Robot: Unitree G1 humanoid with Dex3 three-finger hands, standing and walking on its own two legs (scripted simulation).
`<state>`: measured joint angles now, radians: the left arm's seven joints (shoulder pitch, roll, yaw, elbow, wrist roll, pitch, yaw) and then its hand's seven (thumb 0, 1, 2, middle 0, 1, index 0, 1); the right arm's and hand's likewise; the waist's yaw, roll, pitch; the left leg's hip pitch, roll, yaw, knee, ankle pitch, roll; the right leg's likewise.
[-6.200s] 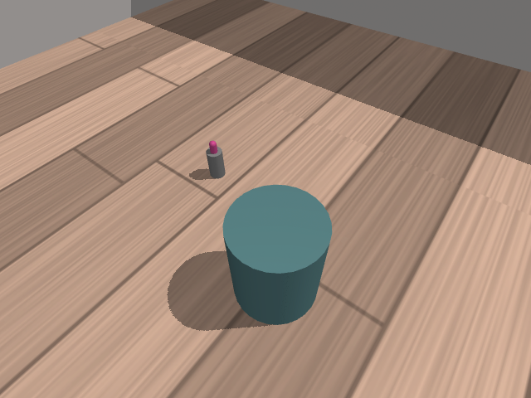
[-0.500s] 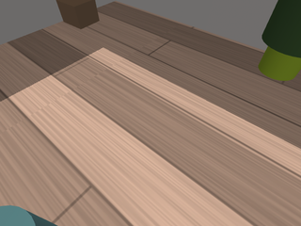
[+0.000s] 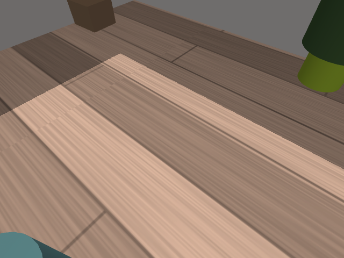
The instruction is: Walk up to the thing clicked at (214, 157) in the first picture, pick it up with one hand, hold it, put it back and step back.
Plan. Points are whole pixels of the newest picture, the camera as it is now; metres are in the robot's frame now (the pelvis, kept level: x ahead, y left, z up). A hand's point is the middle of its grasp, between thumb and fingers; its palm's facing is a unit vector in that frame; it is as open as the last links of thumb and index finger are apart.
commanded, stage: stand
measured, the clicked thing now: out of the picture -0.12 +1.30 -0.67
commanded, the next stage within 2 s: walk up in 0.34 s
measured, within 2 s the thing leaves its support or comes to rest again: neither
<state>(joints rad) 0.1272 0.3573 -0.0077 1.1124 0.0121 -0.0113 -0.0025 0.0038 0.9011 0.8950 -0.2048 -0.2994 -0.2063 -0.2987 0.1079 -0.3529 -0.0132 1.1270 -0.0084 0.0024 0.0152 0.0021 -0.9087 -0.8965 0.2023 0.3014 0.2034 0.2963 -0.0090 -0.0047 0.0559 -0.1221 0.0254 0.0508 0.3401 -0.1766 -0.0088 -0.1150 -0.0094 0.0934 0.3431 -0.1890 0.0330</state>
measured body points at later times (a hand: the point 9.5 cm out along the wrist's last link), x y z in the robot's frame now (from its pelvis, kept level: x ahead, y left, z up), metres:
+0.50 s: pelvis +0.02 -0.02 -0.01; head +0.03 -0.01 +0.44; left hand +0.09 +0.31 -0.12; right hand +0.08 -0.32 -0.13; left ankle +0.01 +0.12 -0.75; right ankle +0.01 -0.14 -0.74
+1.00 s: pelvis +0.15 +0.00 -0.02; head +0.16 +0.03 +0.42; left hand +0.10 +0.31 -0.16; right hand +0.34 -0.28 -0.10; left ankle +0.17 +0.12 -0.75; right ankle +0.16 -0.14 -0.69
